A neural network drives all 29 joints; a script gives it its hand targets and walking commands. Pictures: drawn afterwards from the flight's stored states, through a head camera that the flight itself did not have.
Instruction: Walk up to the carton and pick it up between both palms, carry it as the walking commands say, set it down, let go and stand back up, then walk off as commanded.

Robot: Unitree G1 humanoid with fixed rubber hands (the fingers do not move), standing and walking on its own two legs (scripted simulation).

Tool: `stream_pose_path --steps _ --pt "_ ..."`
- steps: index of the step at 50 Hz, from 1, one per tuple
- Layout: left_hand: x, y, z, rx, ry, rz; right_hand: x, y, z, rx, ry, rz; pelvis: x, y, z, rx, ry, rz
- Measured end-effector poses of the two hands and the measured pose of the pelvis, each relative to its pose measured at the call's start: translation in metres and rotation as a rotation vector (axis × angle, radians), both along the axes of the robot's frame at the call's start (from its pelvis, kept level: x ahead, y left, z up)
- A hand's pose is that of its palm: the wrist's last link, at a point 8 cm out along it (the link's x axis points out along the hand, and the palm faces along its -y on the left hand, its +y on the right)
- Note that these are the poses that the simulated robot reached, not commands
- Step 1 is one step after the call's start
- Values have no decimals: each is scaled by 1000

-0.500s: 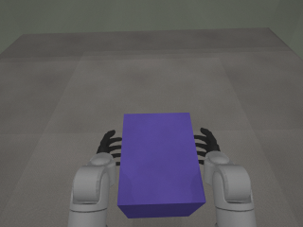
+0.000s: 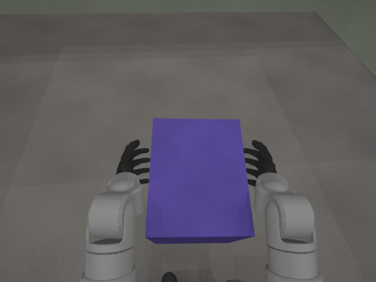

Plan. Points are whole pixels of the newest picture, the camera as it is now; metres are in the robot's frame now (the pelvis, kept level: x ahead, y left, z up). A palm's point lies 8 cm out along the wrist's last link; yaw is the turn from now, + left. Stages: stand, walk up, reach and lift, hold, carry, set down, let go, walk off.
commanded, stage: carry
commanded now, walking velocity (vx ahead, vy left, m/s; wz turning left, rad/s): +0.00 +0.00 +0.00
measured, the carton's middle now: (194, 186) +0.32 +0.00 +0.00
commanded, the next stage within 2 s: none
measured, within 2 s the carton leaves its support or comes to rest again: neither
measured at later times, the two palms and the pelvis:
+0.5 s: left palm (137, 140) +0.36 +0.12 +0.10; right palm (265, 141) +0.37 -0.14 +0.10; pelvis +0.08 -0.02 +0.00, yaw +2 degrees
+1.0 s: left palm (152, 115) +0.44 +0.10 +0.09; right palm (267, 116) +0.44 -0.16 +0.09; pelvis +0.16 -0.04 +0.00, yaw +2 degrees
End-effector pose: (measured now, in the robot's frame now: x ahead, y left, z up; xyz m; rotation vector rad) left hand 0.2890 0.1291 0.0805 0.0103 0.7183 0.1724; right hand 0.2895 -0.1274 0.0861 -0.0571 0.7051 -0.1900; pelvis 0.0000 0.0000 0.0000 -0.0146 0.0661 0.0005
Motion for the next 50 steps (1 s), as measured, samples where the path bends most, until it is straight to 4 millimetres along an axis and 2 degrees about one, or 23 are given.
stream_pose_path --steps 7,15,22,28,33,41,50 --pt "28 4 18 14 -61 33 33 4 15 11 -57 40 34 -4 -1 23 3 19" --pt "49 -2 26 49 -46 22 57 -2 18 13 -42 41 65 -9 -2 17 -10 26" --pt "69 -10 19 66 -23 20 75 -9 10 13 -19 35 78 -15 -4 21 -11 31" --pt "78 -14 27 55 -64 32 86 -14 18 29 -60 37 94 -21 -5 29 -13 25" --pt "96 -21 29 53 -58 31 105 -20 19 21 -54 34 116 -28 -5 29 -11 23" --pt "128 -30 16 73 -30 34 138 -28 7 16 -29 31 142 -36 -10 29 -5 35" --pt "147 -34 13 54 -11 29 155 -34 6 23 -10 36 158 -41 1 32 11 32"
